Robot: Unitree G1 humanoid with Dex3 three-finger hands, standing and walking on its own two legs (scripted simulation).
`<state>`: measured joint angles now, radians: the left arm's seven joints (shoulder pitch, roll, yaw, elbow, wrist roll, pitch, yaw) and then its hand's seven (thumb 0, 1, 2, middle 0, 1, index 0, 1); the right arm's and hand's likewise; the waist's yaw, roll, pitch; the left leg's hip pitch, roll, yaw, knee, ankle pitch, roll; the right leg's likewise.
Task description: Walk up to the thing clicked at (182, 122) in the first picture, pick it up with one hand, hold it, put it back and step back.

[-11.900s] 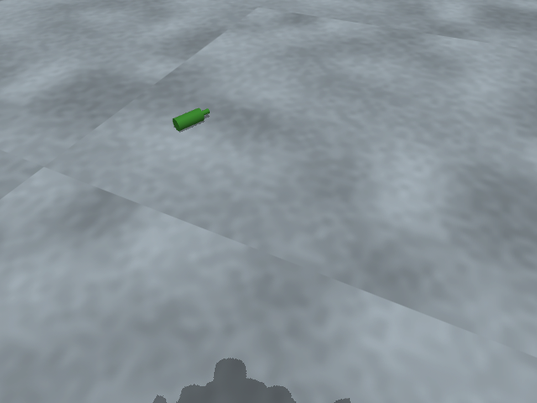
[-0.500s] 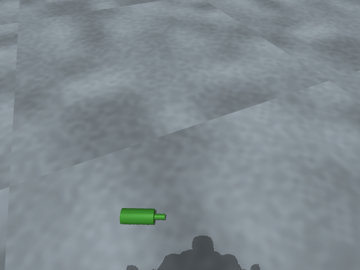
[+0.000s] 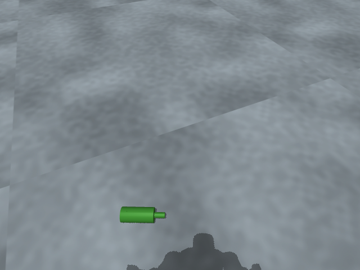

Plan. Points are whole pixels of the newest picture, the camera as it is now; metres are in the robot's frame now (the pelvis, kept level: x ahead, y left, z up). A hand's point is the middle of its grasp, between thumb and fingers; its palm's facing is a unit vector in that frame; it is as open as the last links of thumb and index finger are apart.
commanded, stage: stand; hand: left
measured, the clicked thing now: (143, 214) +0.54 +0.22 -0.74
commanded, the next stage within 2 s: walk up in 0.16 s
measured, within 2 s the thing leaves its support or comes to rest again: neither
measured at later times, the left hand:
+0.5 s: hand out of the picture +0.06 +0.37 -0.18, palm faces -0.02 -0.90 -0.43, open 7.4 cm
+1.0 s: hand (77, 242) +0.23 +0.29 -0.17, palm faces -0.09 -0.91 -0.40, open 7.4 cm
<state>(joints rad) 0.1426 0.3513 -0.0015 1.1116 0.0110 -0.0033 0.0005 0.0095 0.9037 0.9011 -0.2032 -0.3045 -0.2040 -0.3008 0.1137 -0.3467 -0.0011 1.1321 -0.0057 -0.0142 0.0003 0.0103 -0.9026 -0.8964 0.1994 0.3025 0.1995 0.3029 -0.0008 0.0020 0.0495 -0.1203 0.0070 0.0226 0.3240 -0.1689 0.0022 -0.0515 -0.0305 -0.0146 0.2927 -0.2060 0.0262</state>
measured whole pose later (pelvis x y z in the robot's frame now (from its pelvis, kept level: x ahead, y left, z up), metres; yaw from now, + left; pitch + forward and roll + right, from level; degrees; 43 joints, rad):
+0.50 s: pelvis +0.06 +0.07 -0.03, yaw +0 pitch -4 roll +0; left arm 0.30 0.45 0.07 1.00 0.03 -0.01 0.00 0.01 0.90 0.90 -0.21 -0.30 -0.21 -0.30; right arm 0.22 -0.43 -0.12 0.95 -0.04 -0.02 0.06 0.01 -0.90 -0.90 0.20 0.30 0.20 0.30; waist 0.02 -0.02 0.13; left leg -0.34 0.06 0.01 0.64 -0.21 -0.03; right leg -0.12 -0.11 0.05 0.72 -0.48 0.00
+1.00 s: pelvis +0.11 +0.03 -0.04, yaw -3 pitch -2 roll +1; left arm 0.16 0.38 0.06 0.83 0.03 0.04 -0.03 0.01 0.90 0.90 -0.20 -0.30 -0.20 -0.30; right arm 0.17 -0.43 -0.06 0.86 0.02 0.03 -0.05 0.01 -0.90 -0.90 0.20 0.30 0.20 0.30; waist 0.01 0.03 0.18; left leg -0.44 0.02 -0.06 1.12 -0.60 0.01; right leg -0.38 0.01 0.00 0.75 -0.33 -0.03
